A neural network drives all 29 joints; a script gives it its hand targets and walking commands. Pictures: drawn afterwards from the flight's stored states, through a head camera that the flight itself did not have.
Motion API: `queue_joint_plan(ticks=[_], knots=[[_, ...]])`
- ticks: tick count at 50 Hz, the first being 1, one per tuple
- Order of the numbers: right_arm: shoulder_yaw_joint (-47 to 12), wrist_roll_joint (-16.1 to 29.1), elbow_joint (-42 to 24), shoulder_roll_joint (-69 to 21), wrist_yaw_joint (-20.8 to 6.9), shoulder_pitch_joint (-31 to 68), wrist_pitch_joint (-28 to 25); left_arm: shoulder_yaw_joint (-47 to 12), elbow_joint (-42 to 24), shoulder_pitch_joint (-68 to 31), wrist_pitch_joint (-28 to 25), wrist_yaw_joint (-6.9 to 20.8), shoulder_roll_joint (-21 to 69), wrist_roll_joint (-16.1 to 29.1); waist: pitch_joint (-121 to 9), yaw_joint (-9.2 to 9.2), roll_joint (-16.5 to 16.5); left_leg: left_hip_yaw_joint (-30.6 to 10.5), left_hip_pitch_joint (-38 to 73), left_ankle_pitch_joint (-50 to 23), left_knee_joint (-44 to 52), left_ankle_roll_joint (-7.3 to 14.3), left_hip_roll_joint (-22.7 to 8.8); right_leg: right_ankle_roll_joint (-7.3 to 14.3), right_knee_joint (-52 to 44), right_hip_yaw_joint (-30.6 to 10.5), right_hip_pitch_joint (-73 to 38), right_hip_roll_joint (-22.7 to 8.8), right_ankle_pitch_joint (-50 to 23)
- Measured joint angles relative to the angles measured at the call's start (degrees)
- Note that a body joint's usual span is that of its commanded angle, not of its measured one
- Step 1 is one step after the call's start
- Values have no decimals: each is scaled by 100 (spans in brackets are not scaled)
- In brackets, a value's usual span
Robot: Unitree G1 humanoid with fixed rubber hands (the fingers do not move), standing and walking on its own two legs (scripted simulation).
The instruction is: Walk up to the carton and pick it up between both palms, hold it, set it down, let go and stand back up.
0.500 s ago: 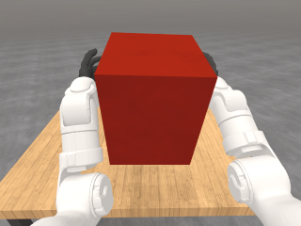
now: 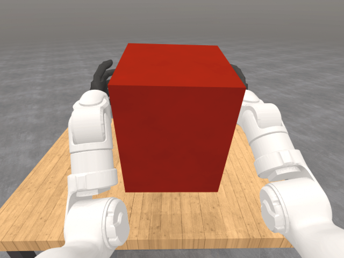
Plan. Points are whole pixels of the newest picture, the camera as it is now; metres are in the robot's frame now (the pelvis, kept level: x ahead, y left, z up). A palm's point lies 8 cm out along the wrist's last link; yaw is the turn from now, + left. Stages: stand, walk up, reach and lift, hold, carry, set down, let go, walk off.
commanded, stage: hold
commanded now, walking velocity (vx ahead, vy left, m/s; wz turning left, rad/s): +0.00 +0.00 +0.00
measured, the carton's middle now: (172, 117) +0.33 +0.01 +0.26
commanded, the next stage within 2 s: none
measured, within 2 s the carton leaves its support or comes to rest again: neither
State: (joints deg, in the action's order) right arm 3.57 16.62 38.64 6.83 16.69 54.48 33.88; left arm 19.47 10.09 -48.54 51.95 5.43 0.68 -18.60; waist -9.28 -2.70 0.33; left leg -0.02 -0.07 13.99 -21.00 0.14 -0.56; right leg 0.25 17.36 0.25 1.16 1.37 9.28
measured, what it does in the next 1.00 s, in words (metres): stands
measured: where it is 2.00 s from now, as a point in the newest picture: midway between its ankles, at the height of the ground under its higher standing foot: outside the picture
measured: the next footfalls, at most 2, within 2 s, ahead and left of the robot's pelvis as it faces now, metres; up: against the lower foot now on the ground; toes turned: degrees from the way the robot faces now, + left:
none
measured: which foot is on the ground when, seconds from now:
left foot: down 0.00-1.00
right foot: down 0.00-1.00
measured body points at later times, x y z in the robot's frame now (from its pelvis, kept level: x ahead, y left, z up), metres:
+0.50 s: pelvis +0.00 +0.00 +0.00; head -0.10 +0.01 +0.44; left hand +0.36 +0.15 +0.28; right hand +0.38 -0.15 +0.26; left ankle -0.02 +0.11 -0.75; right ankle +0.01 -0.12 -0.75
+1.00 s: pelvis -0.01 +0.00 +0.00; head -0.08 +0.01 +0.44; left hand +0.37 +0.15 +0.26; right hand +0.38 -0.15 +0.24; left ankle -0.02 +0.11 -0.75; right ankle +0.01 -0.12 -0.75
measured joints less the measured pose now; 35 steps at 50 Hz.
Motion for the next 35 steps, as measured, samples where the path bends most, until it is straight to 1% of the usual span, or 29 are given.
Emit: queue_joint_plan(ticks=[2, 3, 6, 7, 9, 12, 13, 15, 17, 20, 22, 24, 26, 28, 31, 33, 35], knots=[[0, -59, 224, 0, -13, 42, 157, 0, 240, 1, 87, 179, -19, -149, 119, 0, 20, 0, -1, -26, 0, 1, 0, 0, 2, 0, 2, 0, -22], [0, -77, 316, 0, -25, 52, 199, 2, 334, 1, 111, 215, -21, -182, 217, 0, 35, 0, -2, -43, 0, 1, 0, 0, 4, 0, 3, 0, -37], [0, -85, 394, 0, -44, 54, 182, 1, 412, -1, 92, 201, -21, -173, 596, 0, 80, 0, -2, -99, 0, 1, 0, 1, 4, 0, 4, 0, -95], [0, -86, 392, 0, -49, 54, 124, 1, 411, -2, 40, 121, -21, -106, 703, 0, 88, 0, -1, -114, 0, 1, 0, 2, 5, 0, 3, 0, -108], [0, -56, 281, 0, -52, 5, -10, 0, 331, 7, -57, -146, -21, 182, 804, 0, 91, 0, -2, -125, 0, 0, 0, 2, 12, 0, 6, 1, -114], [0, 52, -183, 1, -22, -148, -185, 0, -10, 8, -188, -519, 11, 582, 684, 0, 52, 0, -1, -94, 0, -3, -4, 3, 12, 0, 6, 4, -84], [0, 55, -283, 1, -15, -157, -236, 0, -92, 8, -243, -580, 15, 663, 577, 0, 18, 0, 0, -73, 0, -3, -5, 3, 11, 0, 5, 5, -63], [0, 56, -326, 1, 1, -150, -287, 1, -120, 8, -317, -601, 16, 698, 293, 0, -60, 0, 1, -20, 0, -3, -5, 3, 9, 0, 3, 5, -14], [0, 50, -307, 1, 9, -141, -250, 3, -106, 7, -294, -525, 16, 596, 50, 0, -116, 0, -1, 24, 0, -2, -5, 3, 9, 0, 5, 5, 28], [0, 6, -35, 0, 10, -58, -101, 4, 79, -21, -156, -136, 6, 167, -78, 1, -127, 0, -4, 40, 0, 6, -4, 2, 5, 0, 6, 5, 42], [-1, -8, 141, 0, 10, -34, 64, 3, 257, -22, -31, 62, -11, -41, -13, 0, -91, 0, -6, 23, 0, 8, -4, 2, 5, 0, 8, 5, 27], [-1, -9, 256, 0, 9, -34, 182, 2, 385, -22, 65, 147, -12, -123, 167, 0, -27, 0, -8, -10, 0, 8, -4, 2, 6, 0, 10, 5, -4], [-1, -10, 286, 0, 8, -34, 203, 2, 420, -23, 80, 155, -13, -131, 426, 0, 51, 0, -9, -52, 0, 9, -4, 2, 6, 0, 11, 5, -46], [0, -5, 277, 0, 6, -36, 135, 1, 416, -24, 16, 73, -13, -60, 656, 0, 122, 0, -7, -91, 0, 8, -4, 2, 6, 0, 9, 5, -84], [0, 80, 7, 0, 23, -120, 40, 1, 217, -13, -46, -244, -11, 289, 764, 0, 174, 0, -4, -106, 0, 0, -5, 2, 7, 0, 6, 5, -97], [0, 143, -230, 1, 31, -158, -78, 0, -43, -14, -99, -445, 6, 489, 689, 1, 156, 0, -3, -91, 0, -7, -5, 2, 3, 0, 4, 5, -86], [0, 146, -357, 1, 37, -156, -181, 1, -165, -14, -200, -522, 7, 598, 490, 1, 102, 0, -6, -59, 0, -7, -5, 2, -8, 0, 2, 5, -61]])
